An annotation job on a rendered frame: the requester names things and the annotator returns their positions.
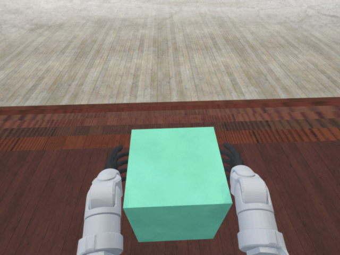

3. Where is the robot right hand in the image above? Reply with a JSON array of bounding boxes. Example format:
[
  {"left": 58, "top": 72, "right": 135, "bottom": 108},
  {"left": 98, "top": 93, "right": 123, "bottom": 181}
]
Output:
[{"left": 219, "top": 142, "right": 244, "bottom": 181}]

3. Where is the robot right forearm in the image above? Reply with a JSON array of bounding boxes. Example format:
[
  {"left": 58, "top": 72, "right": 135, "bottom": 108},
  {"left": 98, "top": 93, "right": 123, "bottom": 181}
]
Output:
[{"left": 230, "top": 165, "right": 289, "bottom": 255}]

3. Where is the robot left forearm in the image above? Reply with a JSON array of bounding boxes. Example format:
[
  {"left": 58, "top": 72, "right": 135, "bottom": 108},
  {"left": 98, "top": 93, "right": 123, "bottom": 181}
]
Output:
[{"left": 76, "top": 168, "right": 123, "bottom": 255}]

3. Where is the carton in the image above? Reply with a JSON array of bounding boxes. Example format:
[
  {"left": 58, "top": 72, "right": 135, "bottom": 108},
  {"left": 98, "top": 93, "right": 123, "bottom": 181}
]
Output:
[{"left": 123, "top": 127, "right": 233, "bottom": 242}]

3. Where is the robot left hand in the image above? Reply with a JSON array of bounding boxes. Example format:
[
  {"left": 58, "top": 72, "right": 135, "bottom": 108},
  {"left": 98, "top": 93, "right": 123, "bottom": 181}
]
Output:
[{"left": 105, "top": 145, "right": 129, "bottom": 182}]

